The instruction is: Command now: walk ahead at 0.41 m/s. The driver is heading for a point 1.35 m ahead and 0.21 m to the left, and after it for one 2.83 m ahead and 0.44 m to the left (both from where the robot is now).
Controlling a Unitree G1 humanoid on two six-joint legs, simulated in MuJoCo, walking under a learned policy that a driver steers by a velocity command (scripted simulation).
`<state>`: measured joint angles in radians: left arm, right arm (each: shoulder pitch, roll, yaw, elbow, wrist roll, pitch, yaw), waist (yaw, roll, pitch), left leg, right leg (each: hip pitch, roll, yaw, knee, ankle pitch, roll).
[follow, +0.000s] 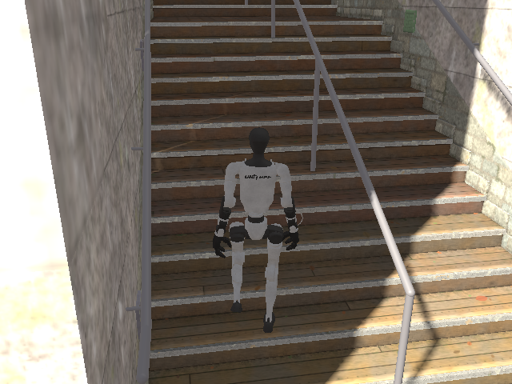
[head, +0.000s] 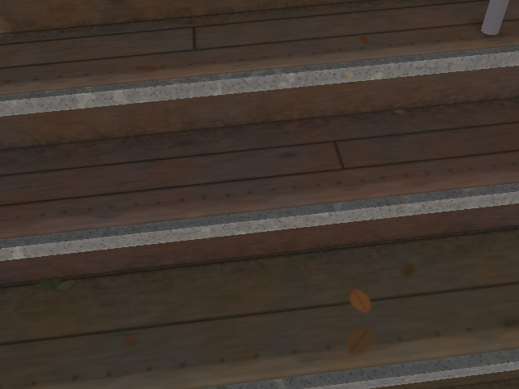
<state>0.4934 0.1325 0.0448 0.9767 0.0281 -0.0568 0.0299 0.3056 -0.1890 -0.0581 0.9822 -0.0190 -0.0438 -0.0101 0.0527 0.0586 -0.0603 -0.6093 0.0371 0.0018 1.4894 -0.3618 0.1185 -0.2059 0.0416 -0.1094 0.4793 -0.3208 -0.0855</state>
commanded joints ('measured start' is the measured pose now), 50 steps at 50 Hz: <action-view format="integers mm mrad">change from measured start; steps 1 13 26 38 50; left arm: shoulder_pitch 99 97 -333 -301 -183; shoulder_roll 83 241 -84 12 -43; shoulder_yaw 1 -9 -67 -64 -23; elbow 54 111 -308 -358 69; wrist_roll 8 -64 -13 -48 10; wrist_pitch -32 -71 10 35 -82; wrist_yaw -24 21 -16 -31 -37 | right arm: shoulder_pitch -269 -80 73 331 19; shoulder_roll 103 37 37 -221 155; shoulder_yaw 46 93 58 4 51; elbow -231 -289 101 71 -234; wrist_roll -10 33 -8 35 6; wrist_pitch -42 34 -107 -106 -11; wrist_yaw -10 -22 29 -29 2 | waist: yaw -19 -237 18 95 -159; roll -69 -278 -88 175 -28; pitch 170 -182 164 -265 177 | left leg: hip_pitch -756 108 132 702 -461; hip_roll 17 -137 109 241 -50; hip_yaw -9 238 -84 -16 -165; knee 867 -287 -1233 -1008 394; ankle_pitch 6 -156 140 1865 284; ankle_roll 30 79 10 82 46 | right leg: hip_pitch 206 277 -952 -203 -275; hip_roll -364 -325 4 70 -249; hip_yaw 443 54 153 -106 77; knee -313 -43 1530 584 -157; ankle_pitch -173 1899 206 -136 90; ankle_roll -158 -117 -75 -105 29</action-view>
